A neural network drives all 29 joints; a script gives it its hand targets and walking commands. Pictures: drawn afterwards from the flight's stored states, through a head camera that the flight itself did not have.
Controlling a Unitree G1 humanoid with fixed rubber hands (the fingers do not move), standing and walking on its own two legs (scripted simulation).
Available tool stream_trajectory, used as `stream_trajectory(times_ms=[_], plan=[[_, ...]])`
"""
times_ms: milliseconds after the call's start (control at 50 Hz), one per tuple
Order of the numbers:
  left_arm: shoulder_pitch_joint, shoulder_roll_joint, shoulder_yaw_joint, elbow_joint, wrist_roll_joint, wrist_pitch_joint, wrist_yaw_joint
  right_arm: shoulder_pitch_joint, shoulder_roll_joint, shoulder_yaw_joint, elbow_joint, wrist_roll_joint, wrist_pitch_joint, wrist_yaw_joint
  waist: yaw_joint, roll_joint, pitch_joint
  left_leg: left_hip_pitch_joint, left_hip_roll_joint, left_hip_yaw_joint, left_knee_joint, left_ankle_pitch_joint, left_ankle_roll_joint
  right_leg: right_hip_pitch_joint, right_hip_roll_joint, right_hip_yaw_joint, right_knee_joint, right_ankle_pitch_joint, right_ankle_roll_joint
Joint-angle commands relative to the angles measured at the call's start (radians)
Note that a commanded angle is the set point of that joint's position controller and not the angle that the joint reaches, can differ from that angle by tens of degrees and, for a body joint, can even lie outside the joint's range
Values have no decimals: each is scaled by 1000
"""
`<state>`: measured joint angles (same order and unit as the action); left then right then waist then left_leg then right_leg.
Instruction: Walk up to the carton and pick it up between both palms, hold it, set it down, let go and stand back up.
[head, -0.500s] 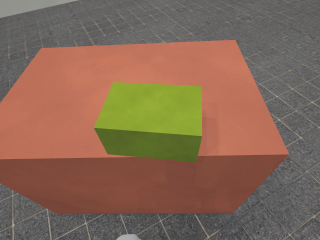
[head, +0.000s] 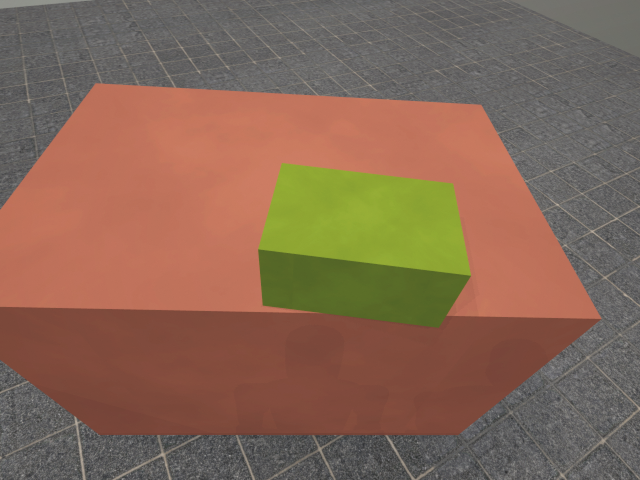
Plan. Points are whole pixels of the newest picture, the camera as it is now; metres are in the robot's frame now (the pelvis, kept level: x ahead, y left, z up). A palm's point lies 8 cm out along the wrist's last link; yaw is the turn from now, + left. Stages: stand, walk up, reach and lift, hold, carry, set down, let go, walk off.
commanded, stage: walk up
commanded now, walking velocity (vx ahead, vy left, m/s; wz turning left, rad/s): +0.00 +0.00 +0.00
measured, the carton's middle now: (358, 243) +0.47 -0.05 +0.00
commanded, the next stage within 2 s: stand in 0.60 s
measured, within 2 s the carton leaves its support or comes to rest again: neither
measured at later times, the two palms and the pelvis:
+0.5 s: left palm out of the picture -0.05 +0.18 -0.15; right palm out of the picture -0.05 -0.23 -0.15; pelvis -0.01 -0.02 +0.00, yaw +0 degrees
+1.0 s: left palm out of the picture -0.04 +0.18 -0.16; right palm out of the picture -0.03 -0.24 -0.16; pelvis -0.02 -0.03 -0.01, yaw +1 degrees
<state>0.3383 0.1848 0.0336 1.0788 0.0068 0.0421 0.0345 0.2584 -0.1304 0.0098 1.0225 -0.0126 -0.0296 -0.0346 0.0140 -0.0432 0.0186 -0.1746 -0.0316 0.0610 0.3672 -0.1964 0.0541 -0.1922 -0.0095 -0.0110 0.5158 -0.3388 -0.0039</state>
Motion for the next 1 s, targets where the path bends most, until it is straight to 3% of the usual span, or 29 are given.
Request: stream_trajectory(times_ms=[0, 20, 40, 60, 80, 180, 260, 540, 920, 940, 960, 980], plan=[[121, 39, -5, 28, 2, -34, 14, 61, -131, -26, -6, 15, -1, -1, 4, 77, -42, 8, 214, -201, -30, 311, 52, 164, -71, 56, -201, 314, -11], [113, 63, -4, 24, 10, -39, 14, 76, -121, -25, -4, 16, -2, 2, -13, 43, -41, -38, 185, -182, -30, 201, 30, 194, -109, 97, -195, 335, -20], [75, 66, -7, 33, 3, -39, 8, 91, -82, -20, 2, 19, 2, 6, -47, -41, 26, -40, 133, -143, -79, 94, 19, 107, -107, 91, -172, 330, -35], [52, 33, -14, 37, 2, -40, 1, 78, -73, -15, 14, 11, 6, 3, -30, -79, 73, 3, 127, -131, -81, 68, 10, 27, -94, 87, -197, 257, -37], [59, -1, -24, 37, 6, -45, -2, 63, -103, -23, 18, 8, 11, 1, -16, -54, 91, 14, 128, -133, -55, 90, 7, 19, -92, 84, -221, 251, -34], [62, 31, -23, 45, -3, -57, 6, 93, -85, -20, 53, 4, 13, 6, -21, 24, 63, 10, 124, -124, -55, 86, -4, 47, -91, 90, -234, 211, -43], [57, 25, -27, 48, -1, -60, 4, 101, -78, -18, 76, 5, 16, 4, -18, 55, 68, 5, 120, -119, -58, 63, -15, 32, -91, 94, -241, 176, -48], [75, -2, -39, 68, -1, -67, 4, 150, -61, -11, 123, 5, 20, -1, -22, 37, 77, -1, 125, -116, -39, 53, -25, -7, -82, 99, -255, 135, -52], [105, -11, -43, 71, -1, -73, 5, 174, -40, -7, 147, 6, 15, -5, -18, 49, 70, -8, 131, -111, -25, 81, -32, 4, -79, 97, -238, 190, -59], [-1033, 296, -8, -287, -92, 129, -48, -971, -153, -193, -276, -54, 66, 46, -120, -86, -127, -420, 120, -18, 202, -149, -30, -102, -49, 36, 38, -144, -26], [-832, 303, -35, -251, -120, 249, -9, -737, -109, -205, -217, -80, 186, 64, -127, -115, 36, -532, 85, 2, 266, -341, -37, -129, -75, 83, 118, -376, -30], [-746, 206, -66, -251, -188, 380, 8, -664, -74, -177, -309, -39, 308, 64, -33, -154, -140, -501, 85, 3, 294, -262, -70, 50, -97, 197, 50, -366, 7]])
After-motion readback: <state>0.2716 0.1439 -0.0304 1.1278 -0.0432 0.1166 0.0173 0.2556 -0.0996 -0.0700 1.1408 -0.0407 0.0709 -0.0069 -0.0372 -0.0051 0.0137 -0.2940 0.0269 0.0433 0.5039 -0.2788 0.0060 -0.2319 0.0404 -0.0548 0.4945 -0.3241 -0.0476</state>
